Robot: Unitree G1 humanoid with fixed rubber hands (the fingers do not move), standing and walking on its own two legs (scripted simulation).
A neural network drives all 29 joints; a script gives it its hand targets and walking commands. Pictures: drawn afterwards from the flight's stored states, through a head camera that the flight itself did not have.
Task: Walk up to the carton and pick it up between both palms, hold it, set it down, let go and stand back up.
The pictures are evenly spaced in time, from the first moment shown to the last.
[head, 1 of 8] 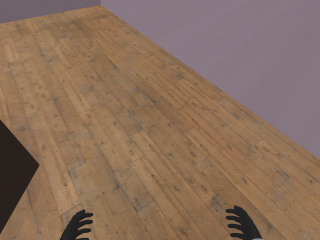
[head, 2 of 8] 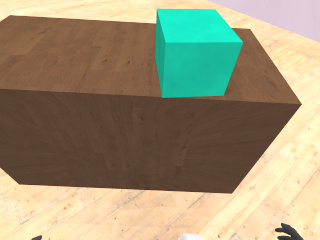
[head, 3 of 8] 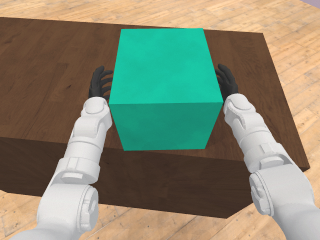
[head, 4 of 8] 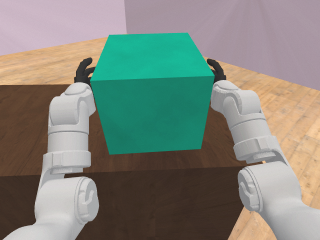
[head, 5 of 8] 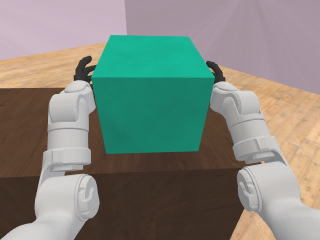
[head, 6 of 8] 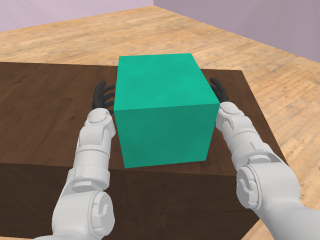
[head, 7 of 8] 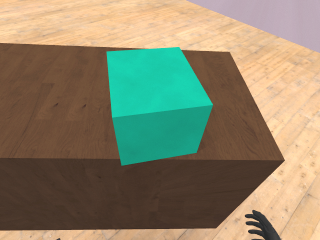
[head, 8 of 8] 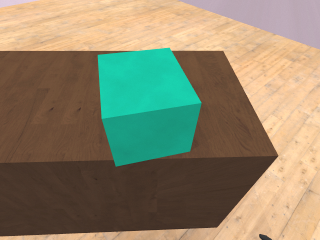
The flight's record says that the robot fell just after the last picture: no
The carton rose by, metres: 0.17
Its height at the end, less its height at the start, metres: +0.00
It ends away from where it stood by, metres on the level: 0.01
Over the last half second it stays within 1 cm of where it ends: yes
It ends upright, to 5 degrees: yes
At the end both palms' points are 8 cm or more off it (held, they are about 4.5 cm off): yes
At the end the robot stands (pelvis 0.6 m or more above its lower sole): yes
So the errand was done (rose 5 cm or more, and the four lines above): yes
